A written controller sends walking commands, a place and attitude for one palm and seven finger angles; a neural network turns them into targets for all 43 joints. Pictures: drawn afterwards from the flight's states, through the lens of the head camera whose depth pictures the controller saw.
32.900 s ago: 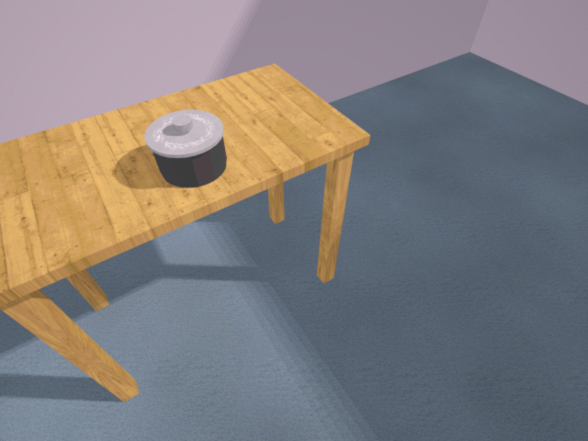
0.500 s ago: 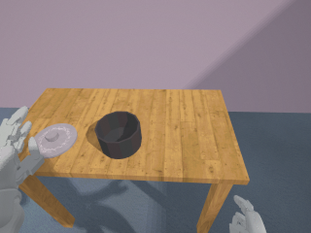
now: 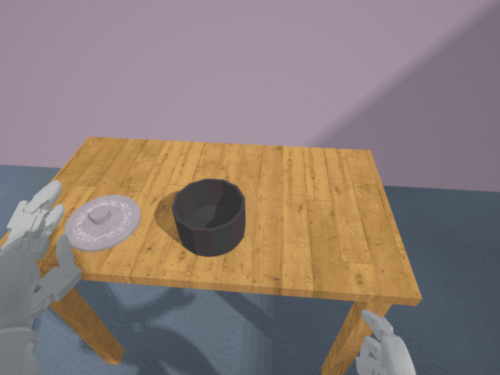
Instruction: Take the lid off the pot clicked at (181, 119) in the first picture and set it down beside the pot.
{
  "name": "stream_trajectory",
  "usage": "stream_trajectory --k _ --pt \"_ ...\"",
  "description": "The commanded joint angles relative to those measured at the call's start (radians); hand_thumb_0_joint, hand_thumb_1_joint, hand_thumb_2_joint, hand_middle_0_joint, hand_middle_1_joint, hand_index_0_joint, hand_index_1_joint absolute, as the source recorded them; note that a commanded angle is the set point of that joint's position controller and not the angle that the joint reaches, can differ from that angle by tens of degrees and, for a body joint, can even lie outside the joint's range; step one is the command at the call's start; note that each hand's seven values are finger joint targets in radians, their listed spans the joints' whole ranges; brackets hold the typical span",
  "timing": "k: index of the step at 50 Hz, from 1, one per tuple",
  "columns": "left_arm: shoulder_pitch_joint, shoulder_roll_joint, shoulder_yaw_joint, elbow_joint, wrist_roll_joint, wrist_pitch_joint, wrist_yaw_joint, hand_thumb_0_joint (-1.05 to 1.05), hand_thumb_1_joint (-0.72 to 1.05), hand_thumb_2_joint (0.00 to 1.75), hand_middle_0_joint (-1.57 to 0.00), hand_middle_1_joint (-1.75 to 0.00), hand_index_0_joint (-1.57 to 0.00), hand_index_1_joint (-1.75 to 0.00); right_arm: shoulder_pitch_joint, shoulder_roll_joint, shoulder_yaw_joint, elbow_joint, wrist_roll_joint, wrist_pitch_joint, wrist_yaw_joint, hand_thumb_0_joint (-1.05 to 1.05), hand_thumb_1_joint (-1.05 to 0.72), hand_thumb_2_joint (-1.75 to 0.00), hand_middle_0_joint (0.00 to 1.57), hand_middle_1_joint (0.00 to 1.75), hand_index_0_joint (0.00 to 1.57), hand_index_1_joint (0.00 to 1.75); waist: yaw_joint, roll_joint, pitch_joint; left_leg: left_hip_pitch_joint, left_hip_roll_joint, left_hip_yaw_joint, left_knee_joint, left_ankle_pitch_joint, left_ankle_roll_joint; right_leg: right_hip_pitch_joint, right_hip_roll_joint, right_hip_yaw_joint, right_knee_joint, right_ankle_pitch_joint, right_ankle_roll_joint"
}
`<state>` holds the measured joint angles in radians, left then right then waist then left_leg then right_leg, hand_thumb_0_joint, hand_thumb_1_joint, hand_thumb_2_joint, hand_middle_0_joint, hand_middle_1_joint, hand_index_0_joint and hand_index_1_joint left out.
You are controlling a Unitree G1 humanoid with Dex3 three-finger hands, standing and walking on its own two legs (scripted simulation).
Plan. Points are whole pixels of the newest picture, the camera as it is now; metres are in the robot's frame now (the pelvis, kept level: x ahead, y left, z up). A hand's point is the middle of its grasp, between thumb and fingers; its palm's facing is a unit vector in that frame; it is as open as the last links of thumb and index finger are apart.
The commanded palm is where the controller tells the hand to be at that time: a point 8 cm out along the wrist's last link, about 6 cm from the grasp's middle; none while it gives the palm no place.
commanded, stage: step back with the hand held close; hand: left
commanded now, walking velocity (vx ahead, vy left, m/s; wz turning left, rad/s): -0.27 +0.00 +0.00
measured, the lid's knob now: (100, 214) +0.42 +0.41 -0.04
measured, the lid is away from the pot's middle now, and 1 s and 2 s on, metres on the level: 0.25 0.25 0.25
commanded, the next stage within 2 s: stop stepping back and stand still in 1.30 s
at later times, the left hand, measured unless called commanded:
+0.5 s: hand (72, 280) +0.17 +0.24 +0.16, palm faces +0.29 -0.83 -0.48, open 7.4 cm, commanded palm +0.11 +0.29 +0.17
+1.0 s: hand (43, 324) +0.12 +0.24 +0.15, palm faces +0.25 -0.87 -0.43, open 7.5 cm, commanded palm +0.05 +0.29 +0.17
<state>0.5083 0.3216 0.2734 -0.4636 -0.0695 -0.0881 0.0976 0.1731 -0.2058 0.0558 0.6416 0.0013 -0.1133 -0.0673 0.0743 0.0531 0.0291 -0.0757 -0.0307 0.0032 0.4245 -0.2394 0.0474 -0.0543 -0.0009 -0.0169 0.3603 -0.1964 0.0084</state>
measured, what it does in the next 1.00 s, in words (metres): walks backwards: right foot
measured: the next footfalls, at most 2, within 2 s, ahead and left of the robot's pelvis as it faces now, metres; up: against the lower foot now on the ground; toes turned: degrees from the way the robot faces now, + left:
right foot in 0.94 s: -0.08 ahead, -0.13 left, +0.00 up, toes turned -7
left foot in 1.32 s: -0.09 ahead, +0.15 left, +0.00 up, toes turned +0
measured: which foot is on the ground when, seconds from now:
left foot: down 0.00-1.00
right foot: down 0.00-0.72, up 0.74-0.92, down 0.94-1.00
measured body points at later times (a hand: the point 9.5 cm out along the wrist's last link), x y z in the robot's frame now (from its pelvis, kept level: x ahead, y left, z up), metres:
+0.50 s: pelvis -0.03 +0.01 -0.01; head +0.00 +0.02 +0.43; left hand +0.15 +0.28 +0.18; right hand +0.14 -0.23 -0.09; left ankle +0.00 +0.09 -0.74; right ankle +0.00 -0.12 -0.74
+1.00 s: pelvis -0.10 +0.02 -0.01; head -0.06 +0.05 +0.43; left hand +0.10 +0.29 +0.18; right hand +0.08 -0.20 -0.08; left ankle -0.01 +0.09 -0.74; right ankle -0.12 -0.13 -0.74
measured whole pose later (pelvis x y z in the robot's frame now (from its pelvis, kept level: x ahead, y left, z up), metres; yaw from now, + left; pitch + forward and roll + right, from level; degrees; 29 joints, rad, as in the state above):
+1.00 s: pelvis -0.10 +0.02 -0.01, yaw -4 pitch +1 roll -3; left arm 0.57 0.40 0.37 -0.62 -0.05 -0.25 0.10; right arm 0.16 -0.18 0.03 0.55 0.00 -0.13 -0.04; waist 0.02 0.00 0.07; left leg -0.43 0.02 0.06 0.56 -0.15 0.07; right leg -0.24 -0.01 -0.05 0.50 -0.27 0.04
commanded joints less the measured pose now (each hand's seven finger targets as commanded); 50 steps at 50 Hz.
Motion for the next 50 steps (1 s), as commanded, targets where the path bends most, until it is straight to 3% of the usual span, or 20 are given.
stream_trajectory --k 1,2,3,6,10,14,15,18,22,24,26,28,30,33,36,37,40,44,47,50 --pt "-0.264 0.291 0.263 -0.276 -0.001 -0.151 0.023 0.0 0.9 0.9 -0.2 -0.3 -0.2 -0.3 -0.13 -0.11 -0.039 -0.204 0.011 -0.036 -0.011 0.0 -0.9 -0.9 0.2 0.3 0.2 0.3 -0.034 -0.003 0.064 -0.138 0.082 -0.085 -0.101 -0.071 0.012 -0.127 -0.04 0.102 -0.089 0.046 -0.038" --pt "-0.159 0.236 0.228 -0.19 -0.002 -0.152 0.015 0.0 0.9 0.9 -0.2 -0.3 -0.2 -0.3 -0.116 -0.118 -0.05 -0.193 0.009 -0.034 -0.006 0.0 -0.9 -0.9 0.2 0.3 0.2 0.3 -0.039 -0.106 0.067 -0.114 0.082 -0.083 -0.074 -0.038 0.015 -0.151 -0.05 0.12 -0.099 0.065 -0.034" --pt "-0.098 0.194 0.19 -0.173 0.002 -0.151 0.004 0.0 0.9 0.9 -0.2 -0.3 -0.2 -0.3 -0.111 -0.123 -0.06 -0.195 0.006 -0.031 0.002 0.0 -0.9 -0.9 0.2 0.3 0.2 0.3 -0.043 -0.145 0.031 -0.089 0.087 -0.076 -0.052 0.013 0.016 -0.15 -0.061 0.127 -0.086 0.111 -0.03" --pt "-0.016 0.15 0.147 -0.213 0.003 -0.169 -0.014 0.0 0.9 0.9 -0.2 -0.3 -0.2 -0.3 -0.113 -0.137 -0.071 -0.216 0.008 -0.028 0.011 0.0 -0.9 -0.9 0.2 0.3 0.2 0.3 -0.045 -0.013 -0.066 -0.081 0.109 -0.069 -0.051 0.118 0.025 -0.101 -0.071 0.102 0.004 0.242 -0.016" --pt "0.059 0.212 0.206 -0.311 0.01 -0.179 -0.01 0.0 0.9 0.9 -0.2 -0.3 -0.2 -0.3 -0.098 -0.14 -0.088 -0.246 0.014 -0.013 0.02 0.0 -0.9 -0.9 0.2 0.3 0.2 0.3 -0.044 0.02 -0.172 -0.1 0.149 -0.099 -0.041 0.263 0.033 -0.061 -0.072 0.075 0.109 0.292 -0.003" --pt "0.129 0.222 0.239 -0.377 0.006 -0.186 -0.002 0.0 0.9 0.9 -0.2 -0.3 -0.2 -0.3 -0.08 -0.132 -0.103 -0.273 0.02 -0.002 0.02 0.0 -0.9 -0.9 0.2 0.3 0.2 0.3 -0.044 0.034 -0.184 -0.148 0.195 -0.135 -0.042 0.356 0.045 -0.095 -0.057 0.038 0.21 0.165 0.009" --pt "0.124 0.251 0.265 -0.407 0.006 -0.189 0.004 0.0 0.9 0.9 -0.2 -0.3 -0.2 -0.3 -0.083 -0.135 -0.105 -0.276 0.019 -0.006 0.018 0.0 -0.9 -0.9 0.2 0.3 0.2 0.3 -0.044 0.064 -0.198 -0.138 0.209 -0.146 -0.048 0.374 0.05 -0.11 -0.054 0.036 0.239 0.111 0.011" --pt "0.135 0.217 0.243 -0.408 0.004 -0.187 0.008 0.0 0.9 0.9 -0.2 -0.3 -0.2 -0.3 -0.059 -0.131 -0.107 -0.268 0.013 -0.017 0.019 0.0 -0.9 -0.9 0.2 0.3 0.2 0.3 -0.047 0.143 -0.144 -0.177 0.251 -0.152 -0.054 0.38 0.062 -0.159 -0.052 0.012 0.283 -0.076 0.01" --pt "0.103 0.198 0.222 -0.36 0.004 -0.174 0.013 0.0 0.9 0.9 -0.2 -0.3 -0.2 -0.3 -0.034 -0.142 -0.107 -0.251 0.018 -0.03 0.015 0.0 -0.9 -0.9 0.2 0.3 0.2 0.3 -0.059 0.021 -0.104 -0.227 0.241 -0.143 0.006 0.31 0.05 -0.138 -0.071 0.013 0.212 0.02 0.003" --pt "0.102 0.193 0.218 -0.332 0.003 -0.168 0.014 0.0 0.9 0.9 -0.2 -0.3 -0.2 -0.3 -0.037 -0.143 -0.113 -0.259 0.027 -0.025 0.014 0.0 -0.9 -0.9 0.2 0.3 0.2 0.3 -0.062 -0.039 -0.102 -0.28 0.204 -0.124 0.043 0.128 0.035 -0.128 -0.1 0.043 0.186 0.09 -0.013" --pt "0.116 0.197 0.219 -0.317 0.0 -0.172 0.018 0.0 0.9 0.9 -0.2 -0.3 -0.2 -0.3 -0.032 -0.129 -0.115 -0.264 0.032 -0.014 0.01 0.0 -0.9 -0.9 0.2 0.3 0.2 0.3 -0.076 -0.142 -0.101 -0.297 0.123 -0.097 0.133 -0.084 0.012 -0.184 -0.172 0.148 0.097 0.123 -0.057" --pt "0.107 0.208 0.212 -0.316 0.001 -0.18 0.027 0.0 0.9 0.9 -0.2 -0.3 -0.2 -0.3 -0.022 -0.118 -0.117 -0.258 0.03 -0.006 0.01 0.0 -0.9 -0.9 0.2 0.3 0.2 0.3 -0.091 -0.196 -0.084 -0.256 0.061 -0.068 0.28 -0.197 -0.007 -0.309 -0.266 0.261 -0.022 0.005 -0.107" --pt "0.094 0.243 0.23 -0.356 0.004 -0.186 0.042 0.0 0.9 0.9 -0.2 -0.3 -0.2 -0.3 -0.022 -0.11 -0.115 -0.252 0.028 0.0 0.01 0.0 -0.9 -0.9 0.2 0.3 0.2 0.3 -0.096 -0.191 -0.102 -0.217 0.048 -0.058 0.365 -0.186 -0.016 -0.359 -0.314 0.276 -0.057 -0.035 -0.137" --pt "0.101 0.228 0.231 -0.373 0.0 -0.198 0.05 0.0 0.9 0.9 -0.2 -0.3 -0.2 -0.3 -0.053 -0.118 -0.11 -0.263 0.026 0.0 0.0 0.0 -0.9 -0.9 0.2 0.3 0.2 0.3 -0.095 -0.106 -0.072 -0.259 0.1 -0.126 0.142 -0.156 0.009 -0.328 -0.215 0.149 0.061 -0.023 -0.079" --pt "0.108 0.23 0.255 -0.411 0.02 -0.219 0.056 0.0 0.9 0.9 -0.2 -0.3 -0.2 -0.3 -0.079 -0.135 -0.102 -0.295 0.031 -0.02 -0.011 0.0 -0.9 -0.9 0.2 0.3 0.2 0.3 -0.083 0.191 -0.075 -0.508 0.286 -0.321 -0.217 -0.427 0.074 -0.141 -0.034 -0.003 0.382 -0.16 0.007" --pt "0.085 0.238 0.266 -0.41 0.035 -0.217 0.058 0.0 0.9 0.9 -0.2 -0.3 -0.2 -0.3 -0.082 -0.122 -0.101 -0.291 0.022 -0.032 -0.012 0.0 -0.9 -0.9 0.2 0.3 0.2 0.3 -0.08 0.236 -0.059 -0.564 0.318 -0.332 -0.254 -0.423 0.093 -0.119 -0.02 0.005 0.503 -0.185 0.015" --pt "0.096 0.213 0.234 -0.401 0.017 -0.213 0.052 0.0 0.9 0.9 -0.2 -0.3 -0.2 -0.3 -0.04 -0.118 -0.111 -0.258 0.016 -0.062 -0.001 0.0 -0.9 -0.9 0.2 0.3 0.2 0.3 -0.073 0.081 -0.094 -0.328 0.295 -0.248 -0.105 0.018 0.078 -0.249 -0.041 0.006 0.399 -0.242 0.009" --pt "0.079 0.188 0.183 -0.369 0.012 -0.211 0.03 0.0 0.9 0.9 -0.2 -0.3 -0.2 -0.3 -0.031 -0.137 -0.096 -0.226 0.007 -0.077 0.012 0.0 -0.9 -0.9 0.2 0.3 0.2 0.3 -0.068 0.091 -0.139 -0.15 0.287 -0.223 -0.021 0.334 0.053 -0.231 -0.039 -0.015 0.143 -0.124 0.015" --pt "0.078 0.211 0.198 -0.368 0.01 -0.221 0.013 0.0 0.9 0.9 -0.2 -0.3 -0.2 -0.3 -0.046 -0.146 -0.093 -0.227 0.004 -0.07 0.017 0.0 -0.9 -0.9 0.2 0.3 0.2 0.3 -0.064 0.102 -0.184 -0.126 0.263 -0.201 -0.011 0.351 0.036 -0.174 -0.03 -0.022 0.082 -0.038 0.008" --pt "0.167 0.231 0.239 -0.371 -0.003 -0.213 0.007 0.0 0.9 0.9 -0.2 -0.3 -0.2 -0.3 -0.057 -0.143 -0.109 -0.257 0.013 -0.05 0.023 0.0 -0.9 -0.9 0.2 0.3 0.2 0.3 -0.058 0.099 -0.23 -0.175 0.254 -0.184 -0.065 0.148 0.029 -0.149 -0.011 -0.032 0.158 -0.126 -0.001"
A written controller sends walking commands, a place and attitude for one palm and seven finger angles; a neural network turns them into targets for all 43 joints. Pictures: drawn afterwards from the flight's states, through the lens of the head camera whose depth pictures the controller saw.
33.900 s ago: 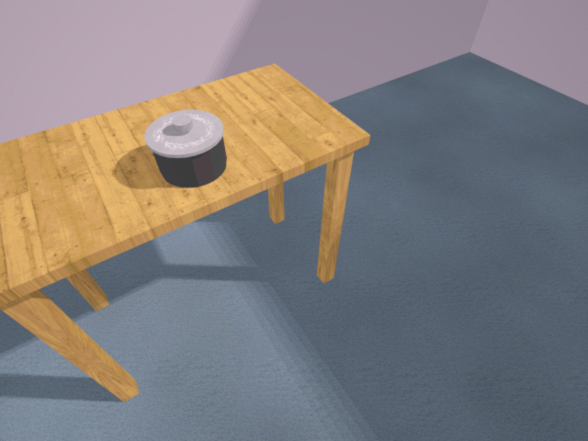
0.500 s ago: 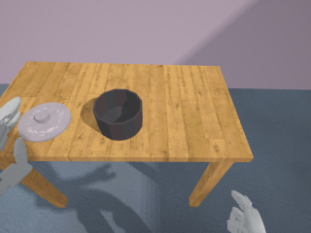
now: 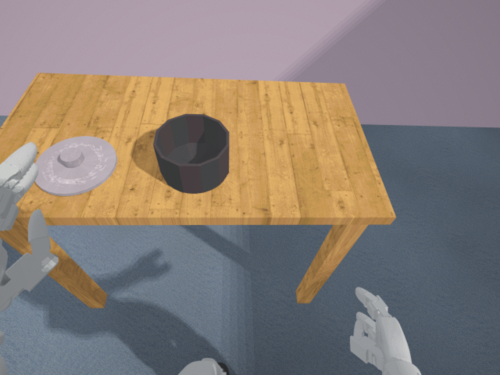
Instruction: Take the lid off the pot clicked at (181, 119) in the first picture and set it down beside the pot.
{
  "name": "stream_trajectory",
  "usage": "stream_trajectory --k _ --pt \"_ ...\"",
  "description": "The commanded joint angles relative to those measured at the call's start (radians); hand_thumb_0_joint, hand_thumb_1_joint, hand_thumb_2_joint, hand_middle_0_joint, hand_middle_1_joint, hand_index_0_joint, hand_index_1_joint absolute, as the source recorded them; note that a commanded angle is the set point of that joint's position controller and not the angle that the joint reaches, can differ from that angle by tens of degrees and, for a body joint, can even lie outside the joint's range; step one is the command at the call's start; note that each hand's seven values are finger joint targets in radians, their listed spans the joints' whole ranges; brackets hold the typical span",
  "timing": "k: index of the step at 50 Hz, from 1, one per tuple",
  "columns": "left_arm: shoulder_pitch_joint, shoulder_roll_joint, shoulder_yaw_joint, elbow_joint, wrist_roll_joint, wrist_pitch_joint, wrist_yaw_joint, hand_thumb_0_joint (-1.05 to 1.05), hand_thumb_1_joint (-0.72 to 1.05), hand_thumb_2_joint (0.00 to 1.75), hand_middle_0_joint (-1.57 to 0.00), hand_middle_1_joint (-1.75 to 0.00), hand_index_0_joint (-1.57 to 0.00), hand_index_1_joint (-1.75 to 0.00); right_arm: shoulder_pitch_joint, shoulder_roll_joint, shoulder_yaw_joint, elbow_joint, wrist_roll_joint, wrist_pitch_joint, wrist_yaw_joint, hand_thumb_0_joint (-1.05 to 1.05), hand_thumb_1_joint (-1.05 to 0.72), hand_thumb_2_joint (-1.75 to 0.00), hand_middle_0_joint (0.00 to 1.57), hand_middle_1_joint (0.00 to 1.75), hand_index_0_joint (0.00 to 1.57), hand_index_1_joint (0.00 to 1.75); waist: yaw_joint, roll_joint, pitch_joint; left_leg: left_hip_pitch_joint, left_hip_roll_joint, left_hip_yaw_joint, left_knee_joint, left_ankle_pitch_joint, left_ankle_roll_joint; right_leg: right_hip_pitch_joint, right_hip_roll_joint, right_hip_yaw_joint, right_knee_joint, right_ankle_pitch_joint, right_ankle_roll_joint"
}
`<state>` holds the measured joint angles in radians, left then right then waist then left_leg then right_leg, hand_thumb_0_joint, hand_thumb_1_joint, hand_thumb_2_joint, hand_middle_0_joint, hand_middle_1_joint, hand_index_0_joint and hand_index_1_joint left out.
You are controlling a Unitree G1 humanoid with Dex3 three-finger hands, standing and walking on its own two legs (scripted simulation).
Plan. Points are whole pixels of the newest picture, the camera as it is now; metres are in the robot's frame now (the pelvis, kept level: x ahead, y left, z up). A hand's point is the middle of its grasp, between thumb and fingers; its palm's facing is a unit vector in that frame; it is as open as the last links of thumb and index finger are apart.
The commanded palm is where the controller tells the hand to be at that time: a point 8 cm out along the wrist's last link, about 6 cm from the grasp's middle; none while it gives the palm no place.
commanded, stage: step back with the hand held close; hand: left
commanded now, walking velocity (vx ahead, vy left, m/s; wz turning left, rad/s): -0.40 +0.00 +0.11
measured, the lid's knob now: (72, 157) +0.50 +0.42 -0.03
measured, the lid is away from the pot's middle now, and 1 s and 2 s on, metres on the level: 0.25 0.25 0.25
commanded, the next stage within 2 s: stop stepping back and stand still in 0.30 s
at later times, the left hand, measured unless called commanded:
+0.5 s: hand out of the picture +0.09 +0.22 +0.15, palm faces +0.32 -0.85 -0.42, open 7.5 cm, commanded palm +0.01 +0.26 +0.19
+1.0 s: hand out of the picture -0.02 +0.23 +0.17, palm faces +0.40 -0.80 -0.44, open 7.5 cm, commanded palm -0.07 +0.27 +0.19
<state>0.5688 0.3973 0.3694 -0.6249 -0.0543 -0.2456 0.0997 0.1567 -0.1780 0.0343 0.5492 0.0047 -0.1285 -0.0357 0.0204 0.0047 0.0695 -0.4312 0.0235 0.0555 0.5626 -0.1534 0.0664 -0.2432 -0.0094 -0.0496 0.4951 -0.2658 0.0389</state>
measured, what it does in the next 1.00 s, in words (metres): walks backwards: left foot, then right foot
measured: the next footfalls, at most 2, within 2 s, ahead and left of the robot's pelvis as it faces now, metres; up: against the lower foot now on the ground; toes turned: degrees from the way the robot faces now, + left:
left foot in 0.32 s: +0.00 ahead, +0.12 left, +0.00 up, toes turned +4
right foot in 0.52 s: -0.04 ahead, -0.14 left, +0.00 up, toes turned +1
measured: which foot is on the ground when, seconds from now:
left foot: down 0.00-0.14, up 0.16-0.30, down 0.32-0.54, up 0.56-0.74, down 0.76-1.00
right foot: down 0.00-0.32, up 0.34-0.50, down 0.52-0.78, up 0.80-0.94, down 0.96-1.00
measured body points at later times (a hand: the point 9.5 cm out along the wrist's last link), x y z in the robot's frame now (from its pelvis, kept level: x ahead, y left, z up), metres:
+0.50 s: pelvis -0.11 -0.02 -0.01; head -0.09 +0.00 +0.44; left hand +0.06 +0.27 +0.17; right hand +0.06 -0.24 -0.08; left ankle -0.04 +0.12 -0.73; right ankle -0.08 -0.14 -0.72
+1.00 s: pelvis -0.19 -0.02 -0.01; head -0.21 -0.01 +0.44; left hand -0.05 +0.27 +0.19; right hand -0.03 -0.25 -0.08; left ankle -0.19 +0.09 -0.73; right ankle -0.16 -0.11 -0.73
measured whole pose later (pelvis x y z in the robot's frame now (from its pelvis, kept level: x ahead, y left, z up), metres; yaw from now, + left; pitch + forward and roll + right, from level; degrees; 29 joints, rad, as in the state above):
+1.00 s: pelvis -0.19 -0.02 -0.01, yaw +3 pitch -2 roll -1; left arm 0.62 0.40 0.35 -0.58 -0.03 -0.20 0.12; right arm 0.30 -0.20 0.01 0.61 0.01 -0.17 -0.04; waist -0.01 0.00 -0.03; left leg -0.30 0.02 0.02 0.70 -0.38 0.03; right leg -0.28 0.03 -0.06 0.60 -0.28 -0.03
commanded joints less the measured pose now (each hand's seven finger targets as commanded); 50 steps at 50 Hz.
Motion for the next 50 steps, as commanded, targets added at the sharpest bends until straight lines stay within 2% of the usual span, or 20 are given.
stream_trajectory --k 1,5,9,14,16,18,19,20,21,23,25,26,28,31,36,40,43,46,47,50 --pt "0.12 0.146 0.141 -0.229 -0.023 -0.055 0.004 0.0 0.9 0.9 -0.2 -0.3 -0.2 -0.3 -0.045 -0.162 -0.081 -0.175 0.01 -0.027 -0.006 0.0 -0.9 -0.9 0.2 0.3 0.2 0.3 -0.005 0.164 -0.272 0.139 0.197 -0.227 -0.208 -0.002 0.011 0.061 -0.006 0.0 0.025 -0.049 -0.033" --pt "0.144 0.188 0.171 -0.254 -0.036 -0.063 0.013 0.0 0.9 0.9 -0.2 -0.3 -0.2 -0.3 -0.049 -0.15 -0.087 -0.197 0.024 -0.015 -0.013 0.0 -0.9 -0.9 0.2 0.3 0.2 0.3 -0.018 0.019 -0.209 -0.031 0.098 -0.164 -0.12 -0.417 -0.033 0.038 -0.089 0.043 -0.052 -0.063 -0.087" --pt "0.037 0.151 0.113 -0.196 -0.024 -0.051 0.045 0.0 0.9 0.9 -0.2 -0.3 -0.2 -0.3 -0.019 -0.111 -0.095 -0.124 0.02 -0.001 -0.013 0.0 -0.9 -0.9 0.2 0.3 0.2 0.3 -0.051 -0.214 -0.175 0.084 -0.013 -0.111 0.508 -0.3 -0.069 -0.232 -0.395 0.259 -0.205 0.155 -0.217" --pt "-0.062 0.142 0.091 -0.175 -0.011 -0.066 0.057 0.0 0.9 0.9 -0.2 -0.3 -0.2 -0.3 -0.032 -0.136 -0.079 -0.114 0.021 -0.024 -0.035 0.0 -0.9 -0.9 0.2 0.3 0.2 0.3 -0.064 -0.038 -0.043 0.062 0.051 -0.142 -0.061 -0.222 -0.029 -0.16 -0.228 0.1 0.006 0.166 -0.09" --pt "-0.032 0.135 0.097 -0.227 -0.009 -0.087 0.058 0.0 0.9 0.9 -0.2 -0.3 -0.2 -0.3 -0.038 -0.162 -0.097 -0.134 0.013 -0.043 -0.035 0.0 -0.9 -0.9 0.2 0.3 0.2 0.3 -0.049 0.263 -0.089 0.048 0.254 -0.361 -0.228 0.076 0.066 -0.169 -0.027 0.018 0.302 -0.017 -0.016" --pt "-0.015 0.16 0.133 -0.266 -0.019 -0.097 0.046 0.0 0.9 0.9 -0.2 -0.3 -0.2 -0.3 -0.024 -0.143 -0.104 -0.127 0.0 -0.075 -0.015 0.0 -0.9 -0.9 0.2 0.3 0.2 0.3 -0.045 0.33 -0.16 0.014 0.319 -0.393 -0.287 -0.02 0.106 -0.192 0.007 0.08 0.535 -0.31 -0.023" --pt "0.008 0.15 0.146 -0.29 -0.025 -0.094 0.045 0.0 0.9 0.9 -0.2 -0.3 -0.2 -0.3 -0.004 -0.135 -0.11 -0.109 -0.007 -0.08 -0.005 0.0 -0.9 -0.9 0.2 0.3 0.2 0.3 -0.048 0.293 -0.169 0.089 0.303 -0.356 -0.212 0.205 0.12 -0.226 0.013 0.099 0.518 -0.29 -0.019" --pt "-0.209 -0.107 -0.281 0.681 0.079 0.116 -0.071 0.0 0.9 0.9 -0.2 -0.3 -0.2 -0.3 0.016 -0.282 -0.16 0.192 -0.065 -0.073 0.029 0.0 -0.9 -0.9 0.2 0.3 0.2 0.3 -0.141 0.277 -0.139 0.159 0.263 -0.389 0.026 0.689 0.084 -0.432 -0.03 0.169 0.547 -0.212 0.021" --pt "-0.214 0.197 0.135 -0.544 -0.041 -0.017 0.004 0.0 0.9 0.9 -0.2 -0.3 -0.2 -0.3 -0.056 -0.101 -0.133 -0.165 0.035 -0.072 0.034 0.0 -0.9 -0.9 0.2 0.3 0.2 0.3 0.001 0.136 -0.294 0.281 0.293 -0.247 -0.14 0.376 0.072 -0.21 -0.002 0.154 0.45 -0.25 0.008" --pt "0.194 0.19 0.21 -0.286 -0.035 -0.027 0.028 0.0 0.9 0.9 -0.2 -0.3 -0.2 -0.3 0.004 -0.135 -0.117 -0.132 0.021 -0.074 0.027 0.0 -0.9 -0.9 0.2 0.3 0.2 0.3 -0.014 0.187 -0.278 0.16 0.215 -0.239 -0.129 0.109 0.053 -0.088 0.019 0.046 0.244 -0.169 -0.013" --pt "0.169 0.225 0.208 -0.417 -0.004 -0.026 0.03 0.0 0.9 0.9 -0.2 -0.3 -0.2 -0.3 -0.028 -0.145 -0.088 -0.163 0.021 -0.063 0.028 0.0 -0.9 -0.9 0.2 0.3 0.2 0.3 -0.008 0.247 -0.233 -0.011 0.149 -0.157 -0.069 -0.276 0.004 0.112 0.001 0.015 0.034 0.017 -0.018" --pt "0.179 0.213 0.195 -0.364 0.003 -0.025 0.032 0.0 0.9 0.9 -0.2 -0.3 -0.2 -0.3 -0.015 -0.132 -0.077 -0.163 0.023 -0.054 0.025 0.0 -0.9 -0.9 0.2 0.3 0.2 0.3 -0.018 0.13 -0.214 -0.085 0.083 -0.094 0.038 -0.408 -0.021 0.159 -0.044 0.029 -0.015 0.025 -0.041" --pt "0.112 0.222 0.194 -0.276 -0.006 -0.014 0.041 0.0 0.9 0.9 -0.2 -0.3 -0.2 -0.3 0.011 -0.13 -0.107 -0.145 0.04 -0.04 0.006 0.0 -0.9 -0.9 0.2 0.3 0.2 0.3 -0.02 -0.285 -0.204 -0.034 -0.048 -0.03 0.525 -0.396 -0.068 -0.121 -0.31 0.444 -0.281 -0.427 -0.172" --pt "0.041 0.138 0.121 -0.091 -0.022 0.011 0.039 0.0 0.9 0.9 -0.2 -0.3 -0.2 -0.3 0.004 -0.125 -0.086 -0.106 0.025 -0.005 -0.014 0.0 -0.9 -0.9 0.2 0.3 0.2 0.3 -0.073 -0.176 -0.075 0.081 0.004 -0.116 0.625 -0.259 -0.047 -0.413 -0.286 0.338 -0.246 -0.382 -0.163" --pt "-0.092 0.122 0.067 -0.005 0.006 -0.006 0.045 0.0 0.9 0.9 -0.2 -0.3 -0.2 -0.3 -0.009 -0.145 -0.064 -0.103 0.03 -0.042 -0.053 0.0 -0.9 -0.9 0.2 0.3 0.2 0.3 -0.054 -0.119 -0.018 0.165 -0.001 -0.027 -0.064 -0.341 0.015 -0.304 -0.168 0.17 -0.117 -0.416 -0.082" --pt "-0.07 0.179 0.112 -0.222 0.016 -0.019 0.05 0.0 0.9 0.9 -0.2 -0.3 -0.2 -0.3 -0.015 -0.141 -0.071 -0.121 0.019 -0.091 -0.043 0.0 -0.9 -0.9 0.2 0.3 0.2 0.3 -0.053 0.35 -0.098 0.053 0.244 -0.392 -0.389 -0.503 0.143 -0.181 0.052 0.021 0.505 -0.233 -0.003" --pt "0.024 0.13 0.081 -0.18 0.017 -0.004 0.049 0.0 0.9 0.9 -0.2 -0.3 -0.2 -0.3 0.009 -0.141 -0.079 -0.093 0.016 -0.111 -0.001 0.0 -0.9 -0.9 0.2 0.3 0.2 0.3 -0.033 0.105 -0.023 0.058 0.232 -0.298 -0.284 -0.191 0.117 -0.196 -0.012 0.091 0.414 -0.196 -0.034" --pt "-0.019 0.15 0.098 -0.181 0.021 -0.002 0.053 0.0 0.9 0.9 -0.2 -0.3 -0.2 -0.3 -0.009 -0.166 -0.072 -0.09 0.009 -0.1 -0.012 0.0 -0.9 -0.9 0.2 0.3 0.2 0.3 -0.015 0.111 -0.068 0.038 0.169 -0.207 -0.127 -0.194 0.047 0.059 0.012 0.018 -0.006 -0.078 -0.043" --pt "-0.022 0.151 0.099 -0.13 0.025 -0.002 0.046 0.0 0.9 0.9 -0.2 -0.3 -0.2 -0.3 0.004 -0.167 -0.076 -0.08 0.01 -0.091 -0.014 0.0 -0.9 -0.9 0.2 0.3 0.2 0.3 -0.025 0.034 -0.076 -0.008 0.112 -0.146 -0.045 -0.269 0.032 0.124 0.002 0.043 -0.069 -0.052 -0.057" --pt "-0.07 0.167 0.113 -0.1 0.018 -0.019 0.04 0.0 0.9 0.9 -0.2 -0.3 -0.2 -0.3 0.005 -0.151 -0.112 -0.081 0.023 -0.06 -0.014 0.0 -0.9 -0.9 0.2 0.3 0.2 0.3 -0.029 -0.238 -0.102 -0.1 -0.047 -0.041 0.456 -0.366 -0.023 0.016 -0.308 0.585 -0.322 -0.43 -0.214"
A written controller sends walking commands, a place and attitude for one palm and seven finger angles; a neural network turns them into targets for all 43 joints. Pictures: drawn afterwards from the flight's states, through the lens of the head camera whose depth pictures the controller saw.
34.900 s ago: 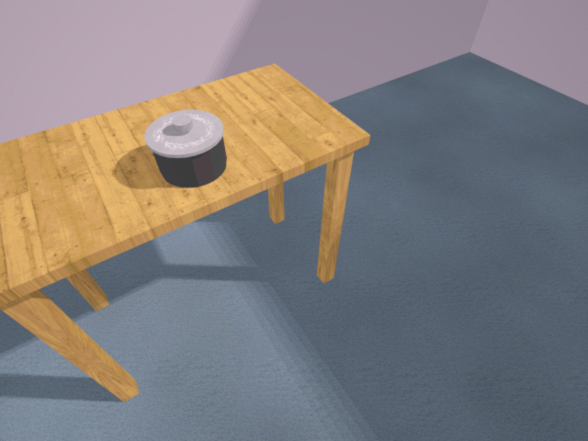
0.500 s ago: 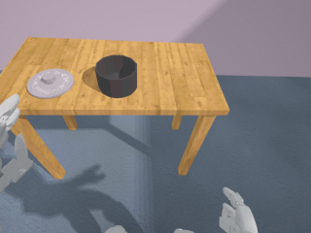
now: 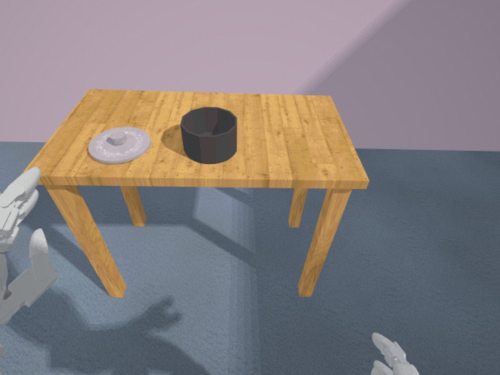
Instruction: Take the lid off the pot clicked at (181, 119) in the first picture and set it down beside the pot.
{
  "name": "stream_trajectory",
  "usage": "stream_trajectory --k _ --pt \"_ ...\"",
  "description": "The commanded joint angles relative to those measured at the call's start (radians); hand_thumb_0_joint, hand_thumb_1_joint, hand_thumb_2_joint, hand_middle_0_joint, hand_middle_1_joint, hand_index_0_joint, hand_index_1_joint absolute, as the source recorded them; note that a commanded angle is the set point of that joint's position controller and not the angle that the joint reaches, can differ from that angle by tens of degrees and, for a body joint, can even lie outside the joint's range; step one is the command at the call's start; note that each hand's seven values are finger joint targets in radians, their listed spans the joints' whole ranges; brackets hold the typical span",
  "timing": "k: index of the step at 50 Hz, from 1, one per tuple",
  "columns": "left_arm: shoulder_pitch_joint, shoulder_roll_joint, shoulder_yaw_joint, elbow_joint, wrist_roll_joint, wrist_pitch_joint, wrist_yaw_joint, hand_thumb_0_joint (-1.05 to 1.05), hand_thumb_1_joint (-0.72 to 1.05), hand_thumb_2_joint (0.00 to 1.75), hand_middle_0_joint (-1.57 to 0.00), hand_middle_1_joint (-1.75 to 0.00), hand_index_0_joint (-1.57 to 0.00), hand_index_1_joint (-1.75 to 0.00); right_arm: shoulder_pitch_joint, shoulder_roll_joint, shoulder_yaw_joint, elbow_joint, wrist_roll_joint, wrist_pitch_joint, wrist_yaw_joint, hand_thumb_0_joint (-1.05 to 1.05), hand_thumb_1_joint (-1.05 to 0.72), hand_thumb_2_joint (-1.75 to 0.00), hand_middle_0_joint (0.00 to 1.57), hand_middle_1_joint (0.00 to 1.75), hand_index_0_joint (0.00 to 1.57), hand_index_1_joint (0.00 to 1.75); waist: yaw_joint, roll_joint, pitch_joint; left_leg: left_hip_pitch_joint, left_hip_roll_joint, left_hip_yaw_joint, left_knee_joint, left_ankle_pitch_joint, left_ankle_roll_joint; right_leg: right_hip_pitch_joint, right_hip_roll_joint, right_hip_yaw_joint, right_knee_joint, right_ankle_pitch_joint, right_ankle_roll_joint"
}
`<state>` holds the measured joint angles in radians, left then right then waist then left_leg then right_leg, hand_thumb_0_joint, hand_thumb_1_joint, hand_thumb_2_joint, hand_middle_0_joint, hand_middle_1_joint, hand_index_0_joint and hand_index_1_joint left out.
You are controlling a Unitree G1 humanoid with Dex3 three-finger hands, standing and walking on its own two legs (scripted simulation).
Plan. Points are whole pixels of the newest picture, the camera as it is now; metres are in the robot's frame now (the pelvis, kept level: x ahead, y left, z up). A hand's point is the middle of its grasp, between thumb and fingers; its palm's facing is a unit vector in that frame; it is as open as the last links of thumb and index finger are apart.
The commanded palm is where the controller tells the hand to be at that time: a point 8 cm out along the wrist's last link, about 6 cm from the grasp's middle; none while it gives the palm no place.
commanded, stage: stop stepping back and stand still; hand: left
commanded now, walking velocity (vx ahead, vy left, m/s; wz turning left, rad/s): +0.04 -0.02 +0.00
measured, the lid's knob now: (118, 137) +0.71 +0.40 -0.02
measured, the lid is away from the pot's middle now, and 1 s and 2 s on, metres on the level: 0.25 0.25 0.25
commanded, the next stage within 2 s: let the arm hang, fingers relaxed in 1.06 s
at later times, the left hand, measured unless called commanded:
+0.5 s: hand out of the picture +0.08 +0.18 -0.16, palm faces -0.01 -0.99 -0.16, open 7.4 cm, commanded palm none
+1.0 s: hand out of the picture +0.04 +0.18 -0.16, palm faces +0.07 -0.98 -0.19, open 7.4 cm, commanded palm none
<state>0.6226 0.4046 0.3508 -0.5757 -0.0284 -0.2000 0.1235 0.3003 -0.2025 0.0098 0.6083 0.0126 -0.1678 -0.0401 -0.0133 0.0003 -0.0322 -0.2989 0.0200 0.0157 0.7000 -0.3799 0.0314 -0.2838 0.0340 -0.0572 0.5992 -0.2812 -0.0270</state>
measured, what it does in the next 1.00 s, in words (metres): steps on the spot: right foot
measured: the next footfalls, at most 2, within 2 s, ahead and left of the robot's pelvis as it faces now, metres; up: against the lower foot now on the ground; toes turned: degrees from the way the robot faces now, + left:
right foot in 0.42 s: +0.07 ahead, -0.12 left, +0.00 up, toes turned +5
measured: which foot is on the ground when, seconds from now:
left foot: down 0.00-1.00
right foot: down 0.00-0.16, up 0.18-0.40, down 0.42-1.00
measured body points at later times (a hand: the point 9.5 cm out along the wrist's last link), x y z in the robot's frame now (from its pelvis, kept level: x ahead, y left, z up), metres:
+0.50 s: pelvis -0.01 +0.01 +0.00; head +0.00 +0.02 +0.45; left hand +0.08 +0.23 -0.15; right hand +0.07 -0.24 -0.13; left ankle +0.03 +0.12 -0.72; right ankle +0.04 -0.13 -0.72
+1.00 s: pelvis +0.03 +0.01 +0.01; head +0.05 +0.01 +0.46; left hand +0.03 +0.23 -0.15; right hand +0.03 -0.20 -0.15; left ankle +0.03 +0.12 -0.72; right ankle +0.03 -0.12 -0.72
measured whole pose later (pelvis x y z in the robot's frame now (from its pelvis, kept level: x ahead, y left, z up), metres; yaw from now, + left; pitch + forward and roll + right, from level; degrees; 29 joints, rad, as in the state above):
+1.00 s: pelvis +0.03 +0.01 +0.01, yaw +2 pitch -1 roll -1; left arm 0.28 0.14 0.01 1.09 0.01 0.00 0.04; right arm 0.31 -0.12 -0.04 1.07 -0.01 0.00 -0.04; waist 0.00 0.01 0.04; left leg -0.22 -0.01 -0.01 0.52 -0.29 0.02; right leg -0.20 0.01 0.06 0.49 -0.27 0.02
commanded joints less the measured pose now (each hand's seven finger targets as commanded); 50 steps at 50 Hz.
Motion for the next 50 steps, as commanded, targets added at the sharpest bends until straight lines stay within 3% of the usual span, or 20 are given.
stream_trajectory --k 1,3,4,6,8,9,10,11,12,13,18,19,21,22,25,28,30,32,35,50 --pt "-0.112 0.146 0.127 -0.132 -0.012 -0.066 0.014 0.0 0.9 0.9 -0.2 -0.3 -0.2 -0.3 -0.137 -0.134 -0.091 -0.132 0.006 -0.01 -0.008 0.0 -0.9 -0.9 0.2 0.3 0.2 0.3 -0.006 -0.178 0.034 -0.229 -0.015 -0.049 0.383 -0.087 0.008 -0.004 -0.356 0.587 -0.416 -0.366 -0.174" --pt "-0.108 0.13 0.114 -0.141 -0.02 -0.069 0.005 0.0 0.9 0.9 -0.2 -0.3 -0.2 -0.3 -0.146 -0.106 -0.065 -0.137 0.006 0.012 -0.01 0.0 -0.9 -0.9 0.2 0.3 0.2 0.3 -0.015 -0.117 0.052 -0.148 0.033 -0.072 0.246 -0.084 0.018 -0.093 -0.341 0.447 -0.364 -0.307 -0.171" --pt "-0.1 0.119 0.105 -0.147 -0.017 -0.069 0.007 0.0 0.9 0.9 -0.2 -0.3 -0.2 -0.3 -0.152 -0.089 -0.052 -0.144 0.006 0.016 -0.015 0.0 -0.9 -0.9 0.2 0.3 0.2 0.3 -0.018 -0.132 0.05 -0.057 0.037 -0.046 0.114 -0.074 0.026 -0.133 -0.305 0.354 -0.339 -0.282 -0.142" --pt "-0.136 0.102 0.075 -0.205 -0.012 -0.074 0.014 0.0 0.9 0.9 -0.2 -0.3 -0.2 -0.3 -0.18 -0.099 -0.038 -0.157 0.0 0.006 -0.031 0.0 -0.9 -0.9 0.2 0.3 0.2 0.3 -0.033 0.001 0.068 0.121 0.024 -0.021 -0.225 -0.031 0.032 -0.217 -0.207 0.198 -0.205 -0.318 -0.075" --pt "-0.139 0.116 0.087 -0.279 -0.014 -0.09 0.029 0.0 0.9 0.9 -0.2 -0.3 -0.2 -0.3 -0.181 -0.127 -0.042 -0.179 -0.003 -0.022 -0.034 0.0 -0.9 -0.9 0.2 0.3 0.2 0.3 -0.012 0.314 0.061 0.085 0.245 -0.397 -0.5 -0.213 0.127 -0.208 0.006 0.029 0.186 -0.19 0.023" --pt "-0.144 0.139 0.108 -0.281 -0.009 -0.087 0.031 0.0 0.9 0.9 -0.2 -0.3 -0.2 -0.3 -0.183 -0.11 -0.05 -0.176 -0.004 -0.034 -0.03 0.0 -0.9 -0.9 0.2 0.3 0.2 0.3 -0.007 0.231 0.025 0.019 0.259 -0.392 -0.508 -0.167 0.152 -0.147 0.014 0.064 0.318 -0.208 0.038" --pt "-0.235 -0.089 -0.274 0.565 0.082 0.076 -0.069 0.0 0.9 0.9 -0.2 -0.3 -0.2 -0.3 -0.144 -0.297 -0.149 0.056 -0.024 -0.089 0.044 0.0 -0.9 -0.9 0.2 0.3 0.2 0.3 -0.13 0.283 0.088 0.004 0.261 -0.54 -0.414 0.047 0.16 -0.395 -0.038 0.101 0.487 -0.217 0.029" --pt "-0.275 -0.079 -0.206 0.585 0.092 0.182 -0.103 0.0 0.9 0.9 -0.2 -0.3 -0.2 -0.3 -0.024 -0.253 -0.128 0.042 -0.041 0.038 0.047 0.0 -0.9 -0.9 0.2 0.3 0.2 0.3 -0.098 0.138 0.064 0.004 0.291 -0.572 -0.369 0.228 0.206 -0.4 -0.057 0.158 0.554 -0.261 0.019" --pt "-0.278 -0.106 -0.221 0.636 0.075 0.197 -0.106 0.0 0.9 0.9 -0.2 -0.3 -0.2 -0.3 -0.011 -0.208 -0.116 0.012 -0.049 0.075 0.038 0.0 -0.9 -0.9 0.2 0.3 0.2 0.3 -0.077 -0.047 0.028 0.012 0.289 -0.529 -0.326 0.303 0.213 -0.376 -0.055 0.164 0.565 -0.277 0.025" --pt "-0.298 -0.119 -0.232 0.698 0.069 0.196 -0.113 0.0 0.9 0.9 -0.2 -0.3 -0.2 -0.3 -0.025 -0.206 -0.111 0.007 -0.053 0.087 0.034 0.0 -0.9 -0.9 0.2 0.3 0.2 0.3 -0.055 -0.098 0.011 0.02 0.265 -0.469 -0.309 0.318 0.202 -0.348 -0.059 0.154 0.515 -0.291 0.031" --pt "-0.345 -0.097 -0.278 1.034 0.061 0.21 -0.125 0.0 0.9 0.9 -0.2 -0.3 -0.2 -0.3 -0.077 -0.193 -0.094 0.08 -0.057 0.13 0.026 0.0 -0.9 -0.9 0.2 0.3 0.2 0.3 0.021 0.065 -0.024 -0.066 0.125 -0.204 -0.26 0.29 0.081 0.038 -0.003 0.061 0.038 -0.082 0.025" --pt "-0.326 -0.066 -0.276 1.099 0.059 0.209 -0.119 0.0 0.9 0.9 -0.2 -0.3 -0.2 -0.3 -0.077 -0.17 -0.088 0.1 -0.046 0.134 0.028 0.0 -0.9 -0.9 0.2 0.3 0.2 0.3 0.034 0.028 -0.025 -0.128 0.068 -0.159 -0.219 0.197 0.047 0.138 -0.023 0.122 -0.071 -0.013 0.011" --pt "-0.332 0.033 -0.275 1.189 0.06 0.202 -0.106 0.0 0.9 0.9 -0.2 -0.3 -0.2 -0.3 -0.05 -0.092 -0.075 0.12 -0.022 0.144 0.034 0.0 -0.9 -0.9 0.2 0.3 0.2 0.3 0.021 -0.064 0.023 -0.191 -0.05 -0.043 -0.058 -0.064 -0.015 0.093 -0.253 0.453 -0.285 -0.164 -0.092" --pt "-0.372 0.058 -0.285 1.225 0.059 0.201 -0.11 0.0 0.9 0.9 -0.2 -0.3 -0.2 -0.3 -0.005 -0.089 -0.076 0.148 -0.021 0.149 0.041 0.0 -0.9 -0.9 0.2 0.3 0.2 0.3 -0.014 -0.021 0.018 -0.093 -0.049 -0.02 -0.013 -0.048 -0.017 -0.012 -0.287 0.468 -0.33 -0.309 -0.126" --pt "-0.448 -0.011 -0.298 1.334 0.051 0.203 -0.096 0.0 0.9 0.9 -0.2 -0.3 -0.2 -0.3 0.05 -0.086 -0.083 0.231 -0.024 0.174 0.035 0.0 -0.9 -0.9 0.2 0.3 0.2 0.3 -0.051 -0.195 0.116 0.05 -0.017 -0.04 -0.028 0.036 -0.003 -0.222 -0.187 0.358 -0.343 -0.33 -0.094" --pt "-0.383 -0.086 -0.295 1.412 0.043 0.209 -0.1 0.0 0.9 0.9 -0.2 -0.3 -0.2 -0.3 0.101 -0.077 -0.08 0.286 -0.039 0.162 0.024 0.0 -0.9 -0.9 0.2 0.3 0.2 0.3 -0.035 0.213 0.104 0.015 0.073 -0.196 -0.301 -0.061 0.04 -0.164 -0.06 0.203 -0.125 -0.212 -0.047" --pt "-0.322 -0.116 -0.304 1.464 0.038 0.208 -0.107 0.0 0.9 0.9 -0.2 -0.3 -0.2 -0.3 0.085 -0.124 -0.088 0.284 -0.038 0.152 0.008 0.0 -0.9 -0.9 0.2 0.3 0.2 0.3 0.004 0.261 0.08 -0.041 0.205 -0.391 -0.46 -0.115 0.112 -0.067 -0.007 0.083 0.023 -0.073 -0.009" --pt "-0.288 -0.149 -0.321 1.522 0.04 0.2 -0.109 0.0 0.9 0.9 -0.2 -0.3 -0.2 -0.3 0.071 -0.112 -0.082 0.306 -0.028 0.146 0.0 0.0 -0.9 -0.9 0.2 0.3 0.2 0.3 0.031 0.099 0.035 -0.043 0.167 -0.289 -0.398 0.067 0.096 0.059 -0.024 0.1 -0.068 0.017 -0.006" --pt "-0.269 -0.126 -0.324 1.573 0.033 0.188 -0.099 0.0 0.9 0.9 -0.2 -0.3 -0.2 -0.3 0.103 -0.046 -0.067 0.35 -0.014 0.142 0.004 0.0 -0.9 -0.9 0.2 0.3 0.2 0.3 0.014 0.062 0.019 0.002 0.064 -0.126 -0.294 0.202 0.032 0.117 -0.097 0.167 -0.17 0.162 -0.028" --pt "-0.291 -0.165 -0.318 1.632 0.042 0.194 -0.078 0.0 0.9 0.9 -0.2 -0.3 -0.2 -0.3 0.083 -0.004 -0.071 0.434 -0.017 0.153 0.001 0.0 -0.9 -0.9 0.2 0.3 0.2 0.3 0.004 -0.042 0.127 0.053 0.064 -0.099 -0.286 0.198 0.025 0.043 -0.088 0.161 -0.182 0.134 -0.018"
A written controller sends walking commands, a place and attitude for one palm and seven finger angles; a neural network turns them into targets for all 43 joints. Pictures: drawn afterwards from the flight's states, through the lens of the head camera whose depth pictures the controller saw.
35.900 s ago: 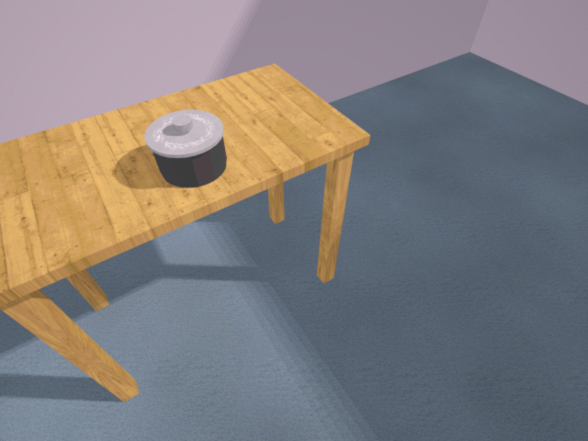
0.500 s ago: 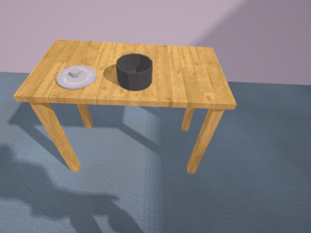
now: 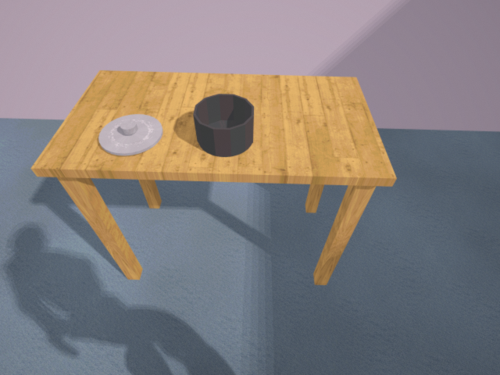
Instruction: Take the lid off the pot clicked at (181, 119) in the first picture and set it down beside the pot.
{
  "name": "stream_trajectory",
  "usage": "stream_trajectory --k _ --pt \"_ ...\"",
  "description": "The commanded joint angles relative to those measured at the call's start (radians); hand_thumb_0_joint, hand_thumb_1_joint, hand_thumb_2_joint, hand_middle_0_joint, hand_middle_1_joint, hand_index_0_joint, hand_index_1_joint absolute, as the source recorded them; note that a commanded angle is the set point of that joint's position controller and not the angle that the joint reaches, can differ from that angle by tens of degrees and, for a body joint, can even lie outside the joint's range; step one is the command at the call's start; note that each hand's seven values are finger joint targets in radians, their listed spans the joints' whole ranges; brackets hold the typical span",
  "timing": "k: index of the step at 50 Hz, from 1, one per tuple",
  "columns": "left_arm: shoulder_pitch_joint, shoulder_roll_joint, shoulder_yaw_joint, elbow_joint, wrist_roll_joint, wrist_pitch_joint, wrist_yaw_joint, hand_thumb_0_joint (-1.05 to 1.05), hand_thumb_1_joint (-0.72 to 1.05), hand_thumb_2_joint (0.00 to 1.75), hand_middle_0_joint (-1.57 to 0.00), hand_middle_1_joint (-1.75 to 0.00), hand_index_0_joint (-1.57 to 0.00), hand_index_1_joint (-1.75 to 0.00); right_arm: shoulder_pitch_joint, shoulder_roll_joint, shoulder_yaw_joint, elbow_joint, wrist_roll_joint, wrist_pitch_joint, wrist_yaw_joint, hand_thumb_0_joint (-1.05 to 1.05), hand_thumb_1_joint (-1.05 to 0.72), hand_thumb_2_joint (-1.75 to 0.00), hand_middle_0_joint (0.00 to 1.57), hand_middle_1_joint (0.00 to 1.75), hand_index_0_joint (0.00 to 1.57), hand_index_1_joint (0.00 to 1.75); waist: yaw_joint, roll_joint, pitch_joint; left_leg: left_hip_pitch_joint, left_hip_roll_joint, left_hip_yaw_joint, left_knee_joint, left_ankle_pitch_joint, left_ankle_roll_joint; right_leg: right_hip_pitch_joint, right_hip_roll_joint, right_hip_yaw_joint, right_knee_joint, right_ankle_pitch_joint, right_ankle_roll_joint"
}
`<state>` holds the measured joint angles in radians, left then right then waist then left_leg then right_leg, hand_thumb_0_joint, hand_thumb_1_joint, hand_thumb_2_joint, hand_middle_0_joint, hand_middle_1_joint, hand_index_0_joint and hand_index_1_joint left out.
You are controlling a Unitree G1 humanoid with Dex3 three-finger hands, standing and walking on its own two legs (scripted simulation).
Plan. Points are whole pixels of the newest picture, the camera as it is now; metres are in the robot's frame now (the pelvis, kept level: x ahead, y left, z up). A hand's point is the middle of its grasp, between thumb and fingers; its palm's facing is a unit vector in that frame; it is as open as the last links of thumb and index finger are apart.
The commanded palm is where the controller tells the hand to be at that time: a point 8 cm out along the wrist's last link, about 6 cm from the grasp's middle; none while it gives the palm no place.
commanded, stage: stop stepping back and stand still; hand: left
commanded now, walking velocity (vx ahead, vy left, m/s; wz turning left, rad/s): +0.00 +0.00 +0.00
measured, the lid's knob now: (129, 127) +0.69 +0.36 -0.03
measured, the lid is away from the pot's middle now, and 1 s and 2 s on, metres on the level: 0.25 0.25 0.25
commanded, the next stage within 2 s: let the arm hang, fingers relaxed in 0.06 s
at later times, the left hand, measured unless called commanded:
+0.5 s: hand out of the picture +0.03 +0.17 -0.18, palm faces +0.03 -0.98 -0.19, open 7.4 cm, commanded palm none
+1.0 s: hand out of the picture +0.03 +0.17 -0.18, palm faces +0.03 -0.98 -0.18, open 7.4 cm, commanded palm none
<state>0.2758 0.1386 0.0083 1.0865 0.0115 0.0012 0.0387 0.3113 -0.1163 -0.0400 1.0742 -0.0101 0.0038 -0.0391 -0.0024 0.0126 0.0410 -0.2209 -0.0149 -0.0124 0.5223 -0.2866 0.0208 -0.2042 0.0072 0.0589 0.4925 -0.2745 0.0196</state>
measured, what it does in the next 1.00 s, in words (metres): stands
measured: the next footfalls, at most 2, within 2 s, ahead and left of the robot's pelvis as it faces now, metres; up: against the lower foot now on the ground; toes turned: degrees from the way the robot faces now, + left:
none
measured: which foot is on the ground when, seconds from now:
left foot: down 0.00-1.00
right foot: down 0.00-1.00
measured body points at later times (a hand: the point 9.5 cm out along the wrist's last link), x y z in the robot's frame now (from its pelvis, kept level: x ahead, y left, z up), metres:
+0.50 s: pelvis +0.01 -0.01 +0.00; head +0.03 +0.00 +0.45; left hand +0.03 +0.22 -0.16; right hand +0.01 -0.23 -0.16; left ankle +0.00 +0.11 -0.74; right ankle -0.01 -0.14 -0.74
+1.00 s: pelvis +0.02 +0.00 +0.00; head +0.04 +0.00 +0.45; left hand +0.03 +0.22 -0.16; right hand +0.00 -0.22 -0.16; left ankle +0.00 +0.11 -0.74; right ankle -0.01 -0.14 -0.74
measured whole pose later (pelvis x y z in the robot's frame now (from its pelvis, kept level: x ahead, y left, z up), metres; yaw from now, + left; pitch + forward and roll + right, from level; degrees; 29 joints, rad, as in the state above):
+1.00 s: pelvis +0.02 +0.00 +0.00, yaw -1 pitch -1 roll +0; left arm 0.26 0.15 0.02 1.10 0.01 0.00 0.04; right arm 0.29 -0.11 -0.04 1.10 0.00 -0.01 -0.04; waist -0.01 -0.01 0.06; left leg -0.17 0.00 -0.01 0.49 -0.29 0.01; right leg -0.16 0.02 0.06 0.46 -0.28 0.01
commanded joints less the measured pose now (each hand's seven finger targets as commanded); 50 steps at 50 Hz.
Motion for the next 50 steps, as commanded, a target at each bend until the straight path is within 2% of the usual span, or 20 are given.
stream_trajectory --k 1,6,13,15,19,21,23,26,29,31,37,41,49,50 --pt "0.052 0.097 0.026 -0.031 0.002 -0.007 0.007 0.0 0.9 0.9 -0.2 -0.3 -0.2 -0.3 0.068 -0.093 -0.022 -0.032 0.005 -0.019 0.0 0.0 -0.9 -0.9 0.2 0.3 0.2 0.3 -0.006 -0.047 0.055 -0.024 0.097 -0.069 -0.108 0.104 0.035 -0.037 -0.063 0.047 -0.077 0.126 -0.065" --pt "0.041 0.103 0.031 -0.037 0.001 -0.007 0.004 0.0 0.9 0.9 -0.2 -0.3 -0.2 -0.3 0.053 -0.097 -0.021 -0.036 0.002 -0.021 -0.002 0.0 -0.9 -0.9 0.2 0.3 0.2 0.3 -0.004 0.018 0.042 -0.008 0.102 -0.069 -0.111 0.134 0.036 -0.021 -0.061 0.047 -0.068 0.165 -0.067" --pt "0.023 0.114 0.034 -0.043 -0.003 -0.011 0.002 0.0 0.9 0.9 -0.2 -0.3 -0.2 -0.3 0.049 -0.109 -0.021 -0.039 0.004 -0.024 -0.006 0.0 -0.9 -0.9 0.2 0.3 0.2 0.3 -0.007 -0.009 -0.007 0.034 0.103 -0.06 -0.091 0.225 0.031 0.02 -0.068 0.043 -0.069 0.24 -0.062" --pt "0.023 0.112 0.034 -0.044 -0.002 -0.01 0.004 0.0 0.9 0.9 -0.2 -0.3 -0.2 -0.3 0.04 -0.106 -0.021 -0.039 0.005 -0.021 -0.005 0.0 -0.9 -0.9 0.2 0.3 0.2 0.3 -0.006 -0.019 0.018 0.029 0.1 -0.059 -0.092 0.209 0.029 0.007 -0.067 0.048 -0.075 0.231 -0.064" --pt "0.022 0.114 0.035 -0.042 -0.004 -0.012 0.004 0.0 0.9 0.9 -0.2 -0.3 -0.2 -0.3 0.045 -0.108 -0.021 -0.032 0.005 -0.022 -0.005 0.0 -0.9 -0.9 0.2 0.3 0.2 0.3 -0.008 -0.009 -0.002 0.045 0.099 -0.052 -0.088 0.223 0.028 0.021 -0.072 0.05 -0.08 0.248 -0.064" --pt "0.021 0.117 0.035 -0.042 -0.004 -0.012 0.005 0.0 0.9 0.9 -0.2 -0.3 -0.2 -0.3 0.048 -0.105 -0.021 -0.029 0.007 -0.021 -0.006 0.0 -0.9 -0.9 0.2 0.3 0.2 0.3 -0.009 -0.025 0.0 0.045 0.1 -0.054 -0.088 0.224 0.027 0.024 -0.071 0.049 -0.083 0.248 -0.064" --pt "0.023 0.111 0.034 -0.037 -0.005 -0.013 0.005 0.0 0.9 0.9 -0.2 -0.3 -0.2 -0.3 0.044 -0.108 -0.021 -0.026 0.006 -0.022 -0.007 0.0 -0.9 -0.9 0.2 0.3 0.2 0.3 -0.01 -0.009 -0.001 0.059 0.102 -0.052 -0.088 0.243 0.027 0.021 -0.07 0.048 -0.08 0.263 -0.064" --pt "0.02 0.111 0.033 -0.037 -0.004 -0.009 0.005 0.0 0.9 0.9 -0.2 -0.3 -0.2 -0.3 0.044 -0.105 -0.021 -0.022 0.007 -0.02 -0.007 0.0 -0.9 -0.9 0.2 0.3 0.2 0.3 -0.009 -0.003 0.023 0.044 0.107 -0.058 -0.103 0.209 0.029 0.012 -0.065 0.045 -0.085 0.225 -0.062" --pt "0.023 0.105 0.033 -0.031 -0.004 -0.009 0.004 0.0 0.9 0.9 -0.2 -0.3 -0.2 -0.3 0.047 -0.109 -0.02 -0.018 0.005 -0.021 -0.008 0.0 -0.9 -0.9 0.2 0.3 0.2 0.3 -0.008 -0.001 0.016 0.049 0.109 -0.063 -0.111 0.199 0.031 0.015 -0.061 0.041 -0.085 0.212 -0.06" --pt "0.022 0.102 0.033 -0.03 -0.003 -0.008 0.004 0.0 0.9 0.9 -0.2 -0.3 -0.2 -0.3 0.049 -0.104 -0.021 -0.017 0.006 -0.02 -0.008 0.0 -0.9 -0.9 0.2 0.3 0.2 0.3 -0.009 -0.002 0.042 0.031 0.11 -0.068 -0.123 0.169 0.032 0.006 -0.059 0.037 -0.091 0.184 -0.06" --pt "0.031 0.101 0.032 -0.025 -0.004 -0.01 0.004 0.0 0.9 0.9 -0.2 -0.3 -0.2 -0.3 0.056 -0.103 -0.021 -0.011 0.007 -0.023 -0.009 0.0 -0.9 -0.9 0.2 0.3 0.2 0.3 -0.008 0.001 0.014 0.051 0.109 -0.064 -0.116 0.201 0.032 0.018 -0.061 0.038 -0.087 0.213 -0.059" --pt "0.031 0.096 0.03 -0.019 -0.003 -0.009 0.004 0.0 0.9 0.9 -0.2 -0.3 -0.2 -0.3 0.056 -0.098 -0.021 -0.006 0.006 -0.021 -0.009 0.0 -0.9 -0.9 0.2 0.3 0.2 0.3 -0.009 0.002 0.033 0.048 0.11 -0.065 -0.124 0.184 0.033 0.003 -0.06 0.039 -0.09 0.199 -0.059" --pt "0.038 0.096 0.032 -0.014 -0.004 -0.012 0.005 0.0 0.9 0.9 -0.2 -0.3 -0.2 -0.3 0.06 -0.096 -0.021 -0.003 0.007 -0.024 -0.01 0.0 -0.9 -0.9 0.2 0.3 0.2 0.3 -0.008 -0.015 0.015 0.056 0.106 -0.058 -0.115 0.21 0.031 0.018 -0.065 0.04 -0.089 0.227 -0.057" --pt "0.037 0.095 0.031 -0.016 -0.004 -0.011 0.006 0.0 0.9 0.9 -0.2 -0.3 -0.2 -0.3 0.056 -0.092 -0.021 -0.003 0.008 -0.022 -0.01 0.0 -0.9 -0.9 0.2 0.3 0.2 0.3 -0.009 -0.006 0.034 0.052 0.106 -0.059 -0.119 0.196 0.03 0.003 -0.062 0.041 -0.091 0.212 -0.058"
